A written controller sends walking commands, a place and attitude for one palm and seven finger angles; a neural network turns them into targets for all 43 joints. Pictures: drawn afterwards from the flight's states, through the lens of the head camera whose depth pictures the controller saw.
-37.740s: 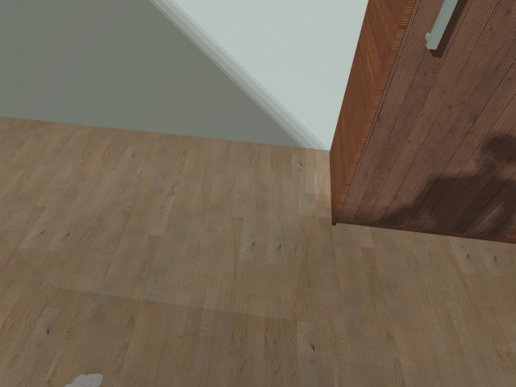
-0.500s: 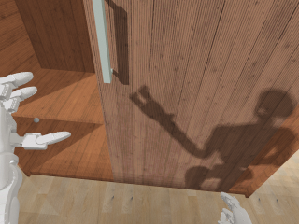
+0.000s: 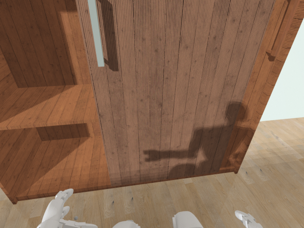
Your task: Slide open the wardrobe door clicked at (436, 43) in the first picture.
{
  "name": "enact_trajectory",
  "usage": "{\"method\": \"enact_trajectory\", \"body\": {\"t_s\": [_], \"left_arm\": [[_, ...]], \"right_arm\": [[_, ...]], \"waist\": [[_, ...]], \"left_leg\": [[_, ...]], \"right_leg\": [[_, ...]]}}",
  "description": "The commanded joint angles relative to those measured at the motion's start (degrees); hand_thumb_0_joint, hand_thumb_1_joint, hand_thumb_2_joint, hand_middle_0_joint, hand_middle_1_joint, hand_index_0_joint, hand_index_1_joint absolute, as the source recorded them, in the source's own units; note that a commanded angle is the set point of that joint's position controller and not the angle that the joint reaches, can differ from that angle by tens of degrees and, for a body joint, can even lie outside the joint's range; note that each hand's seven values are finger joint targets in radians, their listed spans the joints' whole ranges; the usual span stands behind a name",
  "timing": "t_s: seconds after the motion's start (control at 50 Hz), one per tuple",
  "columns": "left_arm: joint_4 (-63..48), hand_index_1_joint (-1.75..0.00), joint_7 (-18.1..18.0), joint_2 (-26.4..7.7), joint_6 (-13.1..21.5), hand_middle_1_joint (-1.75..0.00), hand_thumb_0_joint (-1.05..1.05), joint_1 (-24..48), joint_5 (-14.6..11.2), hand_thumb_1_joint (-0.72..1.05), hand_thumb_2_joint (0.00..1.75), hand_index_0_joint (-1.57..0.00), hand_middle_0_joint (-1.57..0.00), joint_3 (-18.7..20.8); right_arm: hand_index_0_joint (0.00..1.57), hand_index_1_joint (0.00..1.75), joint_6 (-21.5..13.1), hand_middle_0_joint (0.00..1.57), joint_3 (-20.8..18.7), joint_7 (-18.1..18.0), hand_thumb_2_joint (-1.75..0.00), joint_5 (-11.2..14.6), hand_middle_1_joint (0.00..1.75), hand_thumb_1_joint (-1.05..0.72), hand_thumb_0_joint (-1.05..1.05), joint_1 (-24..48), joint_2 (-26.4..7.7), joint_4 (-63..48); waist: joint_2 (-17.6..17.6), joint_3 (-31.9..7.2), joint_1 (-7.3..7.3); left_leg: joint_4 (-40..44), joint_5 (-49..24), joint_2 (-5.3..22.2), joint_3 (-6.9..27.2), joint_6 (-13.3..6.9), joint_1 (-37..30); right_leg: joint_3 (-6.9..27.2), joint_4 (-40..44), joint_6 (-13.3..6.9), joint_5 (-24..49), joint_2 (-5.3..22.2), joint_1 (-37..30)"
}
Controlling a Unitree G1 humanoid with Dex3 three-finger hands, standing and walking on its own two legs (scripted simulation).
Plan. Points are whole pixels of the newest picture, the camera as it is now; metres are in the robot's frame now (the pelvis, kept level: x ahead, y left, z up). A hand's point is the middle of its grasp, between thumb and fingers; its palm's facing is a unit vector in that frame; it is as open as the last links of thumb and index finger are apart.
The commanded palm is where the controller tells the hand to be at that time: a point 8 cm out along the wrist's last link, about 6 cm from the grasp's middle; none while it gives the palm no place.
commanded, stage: relax the arm and regain balance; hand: left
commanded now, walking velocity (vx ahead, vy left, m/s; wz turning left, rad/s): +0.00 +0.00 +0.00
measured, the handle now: (96, 30) +0.66 +0.18 +0.35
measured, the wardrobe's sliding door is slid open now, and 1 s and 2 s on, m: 0.60 0.60 0.60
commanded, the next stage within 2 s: step back with the hand held close in 1.96 s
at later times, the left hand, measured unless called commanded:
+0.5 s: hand out of the picture -0.16 +0.22 -0.02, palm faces +0.00 -0.91 -0.41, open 16.3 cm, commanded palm none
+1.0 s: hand out of the picture -0.50 +0.15 -0.04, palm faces +0.11 -0.93 -0.34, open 16.3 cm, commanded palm none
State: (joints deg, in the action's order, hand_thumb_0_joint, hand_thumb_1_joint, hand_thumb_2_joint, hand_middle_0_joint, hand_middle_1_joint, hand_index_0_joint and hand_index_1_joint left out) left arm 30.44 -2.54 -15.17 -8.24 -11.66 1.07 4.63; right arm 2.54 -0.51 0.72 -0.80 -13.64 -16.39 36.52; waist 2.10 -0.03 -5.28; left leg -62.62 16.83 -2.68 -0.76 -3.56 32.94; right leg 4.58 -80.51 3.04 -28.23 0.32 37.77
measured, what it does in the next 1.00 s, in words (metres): walks backwards: right foot, then left foot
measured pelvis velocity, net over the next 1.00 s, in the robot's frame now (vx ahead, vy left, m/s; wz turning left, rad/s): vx -0.61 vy -0.08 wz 0.04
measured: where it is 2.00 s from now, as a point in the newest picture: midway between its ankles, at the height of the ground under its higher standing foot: outside the picture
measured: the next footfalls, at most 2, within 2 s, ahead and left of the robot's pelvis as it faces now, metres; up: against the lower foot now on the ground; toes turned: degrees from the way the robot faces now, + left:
right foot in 0.14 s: +0.00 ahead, -0.03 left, +0.00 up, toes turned -2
left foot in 0.40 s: -0.25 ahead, +0.12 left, +0.00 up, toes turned +9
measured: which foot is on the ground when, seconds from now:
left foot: down 0.00-0.14, up 0.16-0.38, down 0.40-0.62, up 0.64-0.90, down 0.92-1.00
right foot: up 0.00-0.12, down 0.14-0.36, up 0.38-0.60, down 0.62-0.92, up 0.94-1.00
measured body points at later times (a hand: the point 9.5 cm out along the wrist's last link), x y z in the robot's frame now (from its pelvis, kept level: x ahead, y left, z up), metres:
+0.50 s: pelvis -0.34 +0.01 +0.07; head -0.37 -0.05 +0.51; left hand -0.16 +0.27 +0.01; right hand -0.49 -0.18 -0.11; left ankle -0.29 +0.12 -0.64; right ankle -0.29 -0.08 -0.54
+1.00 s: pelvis -0.61 -0.08 +0.08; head -0.64 -0.11 +0.53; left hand -0.51 +0.20 -0.02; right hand -0.63 -0.32 -0.08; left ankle -0.64 +0.06 -0.64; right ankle -0.54 -0.12 -0.56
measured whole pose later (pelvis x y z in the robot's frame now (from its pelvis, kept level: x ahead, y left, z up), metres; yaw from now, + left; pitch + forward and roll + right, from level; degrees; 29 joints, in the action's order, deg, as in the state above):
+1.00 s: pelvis -0.61 -0.08 +0.08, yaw +2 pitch -5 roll +6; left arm 46.8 -2.2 -13.9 -5.5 -13.0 0.3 3.1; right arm 4.6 -2.3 -1.4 -2.1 -24.8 -12.2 55.4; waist -2.0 -0.1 -1.8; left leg -30.0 18.1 -1.8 -8.2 -0.4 5.9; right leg 2.3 -70.3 1.0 -20.9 -3.8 34.8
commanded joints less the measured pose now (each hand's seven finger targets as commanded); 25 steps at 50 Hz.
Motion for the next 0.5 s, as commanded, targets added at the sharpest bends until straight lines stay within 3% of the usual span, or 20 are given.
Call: {"method": "enact_trajectory", "body": {"t_s": [0.0,0.04,0.08,0.1,0.12,0.14,0.16,0.18,0.2,0.24,0.28,0.3,0.32,0.34,0.36,0.38,0.4,0.42,0.44,0.48], "left_arm": [[3.6,-0.30,1.5,-5.9,2.6,-0.30,0.00,-11.1,1.0,-0.50,0.30,-0.15,-0.15,0.4],[8.9,-0.30,2.2,-5.1,2.2,-0.30,0.00,-17.1,0.0,-0.50,0.30,-0.15,-0.15,-0.8],[12.7,-0.30,3.1,-1.6,1.6,-0.30,0.00,-29.3,-0.7,-0.50,0.30,-0.15,-0.15,1.2],[13.2,-0.30,2.7,-0.8,1.5,-0.30,0.00,-30.0,-0.4,-0.50,0.30,-0.15,-0.15,-0.1],[9.5,-0.30,1.5,0.0,2.7,-0.30,0.00,-15.7,0.2,-0.50,0.30,-0.15,-0.15,-2.7],[5.1,-0.30,0.3,-3.0,4.7,-0.30,0.00,-0.5,-0.4,-0.50,0.30,-0.15,-0.15,-1.8],[1.8,-0.30,-0.9,-3.4,5.6,-0.30,0.00,11.9,0.0,-0.50,0.30,-0.15,-0.15,-1.7],[0.3,-0.30,-1.8,-3.3,6.2,-0.30,0.00,17.5,0.5,-0.50,0.30,-0.15,-0.15,-1.6],[0.4,-0.30,-2.5,-3.1,6.3,-0.30,0.00,17.7,0.6,-0.50,0.30,-0.15,-0.15,-1.2],[3.7,-0.30,-3.2,-3.8,5.7,-0.30,0.00,12.3,1.0,-0.50,0.30,-0.15,-0.15,-0.5],[6.2,-0.30,-2.1,-5.9,4.2,-0.30,0.00,9.2,2.2,-0.50,0.30,-0.15,-0.15,0.2],[7.0,-0.30,-1.7,-6.4,3.3,-0.30,0.00,9.6,2.0,-0.50,0.30,-0.15,-0.15,0.9],[8.1,-0.30,-1.5,-4.4,2.7,-0.30,0.00,12.9,0.9,-0.50,0.30,-0.15,-0.15,0.7],[10.6,-0.30,-1.5,0.1,2.5,-0.30,0.00,5.7,0.5,-0.50,0.30,-0.15,-0.15,-0.8],[9.5,-0.30,-1.4,1.9,2.1,-0.30,0.00,-0.5,0.1,-0.50,0.30,-0.15,-0.15,-0.6],[8.3,-0.30,0.3,0.3,3.3,-0.30,0.00,-7.8,0.1,-0.50,0.30,-0.15,-0.15,-0.9],[7.5,-0.30,0.9,-2.5,2.4,-0.30,0.00,0.6,-0.2,-0.50,0.30,-0.15,-0.15,-1.5],[8.2,-0.30,0.4,-7.4,2.5,-0.30,0.00,4.6,0.5,-0.50,0.30,-0.15,-0.15,-0.4],[8.9,-0.30,0.8,-7.6,2.6,-0.30,0.00,4.9,0.9,-0.50,0.30,-0.15,-0.15,-0.4],[11.3,-0.30,1.3,-4.3,2.8,-0.30,0.00,0.0,0.1,-0.50,0.30,-0.15,-0.15,-0.9]], "right_arm": [[0.20,0.30,-0.3,0.20,-1.3,-2.6,-0.90,-2.4,0.30,-0.90,0.00,11.6,-8.5,-0.3],[0.20,0.30,-0.4,0.20,-1.4,-2.9,-0.90,-2.8,0.30,-0.90,0.00,9.3,-8.8,3.1],[0.20,0.30,0.6,0.20,-2.5,-4.1,-0.90,-2.5,0.30,-0.90,0.00,5.5,-5.3,4.7],[0.20,0.30,2.3,0.20,-2.5,-5.1,-0.90,-1.0,0.30,-0.90,0.00,2.4,-0.6,5.9],[0.20,0.30,3.6,0.20,-4.2,-6.1,-0.90,-0.8,0.30,-0.90,0.00,0.6,2.6,6.1],[0.20,0.30,4.9,0.20,-4.9,-5.1,-0.90,-1.6,0.30,-0.90,0.00,-4.6,0.0,5.6],[0.20,0.30,5.7,0.20,-5.6,-3.4,-0.90,-2.1,0.30,-0.90,0.00,-9.9,-2.3,7.8],[0.20,0.30,5.7,0.20,-5.7,-2.4,-0.90,-2.6,0.30,-0.90,0.00,-18.9,-2.2,10.3],[0.20,0.30,5.7,0.20,-5.3,-1.8,-0.90,-2.7,0.30,-0.90,0.00,-24.0,-2.0,11.8],[0.20,0.30,5.2,0.20,-4.3,-0.7,-0.90,-2.2,0.30,-0.90,0.00,-24.9,0.4,12.7],[0.20,0.30,4.5,0.20,-3.3,0.6,-0.90,-1.6,0.30,-0.90,0.00,-30.6,4.0,14.5],[0.20,0.30,3.8,0.20,-3.7,0.8,-0.90,-1.4,0.30,-0.90,0.00,-36.2,3.8,16.7],[0.20,0.30,2.9,0.20,-4.0,0.5,-0.90,-1.3,0.30,-0.90,0.00,-43.1,3.9,20.1],[0.20,0.30,1.7,0.20,-2.3,-0.9,-0.90,-1.6,0.30,-0.90,0.00,-33.0,4.5,19.0],[0.20,0.30,1.2,0.20,-1.2,-3.0,-0.90,-1.3,0.30,-0.90,0.00,-18.6,5.2,15.9],[0.20,0.30,0.4,0.20,-0.3,-3.4,-0.90,-2.0,0.30,-0.90,0.00,-8.0,0.6,10.7],[0.20,0.30,-1.8,0.20,-0.4,-3.1,-0.90,-1.7,0.30,-0.90,0.00,-2.8,-1.8,9.1],[0.20,0.30,-1.7,0.20,-0.3,-3.8,-0.90,-2.5,0.30,-0.90,0.00,0.5,-0.9,10.4],[0.20,0.30,-1.6,0.20,-1.0,-4.0,-0.90,-3.0,0.30,-0.90,0.00,-0.9,-3.9,12.5],[0.20,0.30,-0.8,0.20,-2.6,-3.2,-0.90,-2.7,0.30,-0.90,0.00,-5.9,-7.6,15.7]], "waist": [[5.8,3.4,10.88],[10.5,5.3,10.70],[8.4,5.8,11.97],[-6.6,7.8,11.97],[-10.6,12.9,5.83],[-15.4,14.4,-0.24],[-14.9,13.1,-4.93],[-12.2,8.1,-9.65],[-7.7,3.4,-10.52],[-0.5,2.0,-6.84],[-11.3,3.9,-4.65],[-19.7,4.5,-4.89],[-16.4,7.1,-8.29],[6.6,13.3,-2.52],[7.1,13.0,4.83],[3.9,2.2,11.97],[15.2,7.9,9.72],[4.8,16.4,9.45],[-3.7,13.9,8.59],[-6.3,5.7,6.54]], "left_leg": [[54.8,39.3,13.1,27.9,-1.5,24.4],[56.4,30.9,12.3,22.7,0.2,23.8],[45.9,21.6,5.8,14.9,6.9,21.1],[15.3,19.4,-4.3,3.6,8.2,17.4],[-20.8,13.2,-10.1,4.2,9.4,16.5],[-35.0,4.6,-6.4,11.7,8.5,11.7],[-42.3,-2.4,-3.4,13.2,7.2,2.2],[-45.1,-3.3,-2.7,9.9,6.8,-4.0],[-41.7,-2.2,-1.2,6.4,6.9,-6.4],[-17.5,6.8,-0.5,-4.1,5.7,-15.7],[8.2,20.9,-3.1,-14.3,2.7,-21.8],[23.1,22.3,-2.5,-14.5,0.2,-26.1],[43.6,11.7,1.0,-12.0,-2.5,-27.4],[54.2,1.6,7.1,-5.5,-4.5,-12.5],[44.8,-13.4,12.5,0.2,-5.3,-5.6],[41.6,-18.1,14.6,2.2,-5.3,-6.7],[52.3,18.7,23.2,28.4,-9.4,6.4],[53.2,28.5,23.8,30.1,-8.6,6.7],[50.7,28.3,23.2,27.8,-7.8,8.4],[51.7,25.1,17.9,16.2,-4.4,1.0]], "right_leg": [[-6.5,-12.5,-2.1,2.4,-5.4,-17.5],[-8.2,8.2,-5.3,-7.7,-4.9,-29.2],[-7.9,37.8,-10.9,-16.1,-4.7,-39.2],[1.8,59.0,-16.3,-13.8,3.9,-30.7],[20.5,67.5,-19.6,-8.7,15.9,-7.1],[30.2,76.0,-17.1,-26.2,19.4,15.3],[27.2,76.5,-11.4,-30.3,18.6,27.2],[18.3,74.7,-7.2,-22.9,16.4,24.4],[11.7,71.1,-7.0,-16.3,13.5,15.0],[0.6,67.2,-5.5,-6.5,8.3,4.5],[-3.6,69.9,-0.5,-7.7,5.2,-3.3],[-6.3,66.9,3.7,-3.3,2.9,-6.4],[-12.4,51.2,7.8,4.4,-2.5,-9.7],[-11.6,15.1,4.8,1.4,-9.0,-14.7],[-0.3,-13.9,1.5,-2.4,-6.5,-6.7],[-0.5,-23.1,-0.1,-0.5,-5.4,-6.6],[5.7,-23.1,-0.4,5.8,0.0,-4.0],[8.4,-11.9,-0.7,9.5,2.4,0.7],[6.2,-4.5,-0.7,6.3,2.6,-4.1],[-6.5,13.3,-1.6,-2.0,-1.1,-15.8]]}}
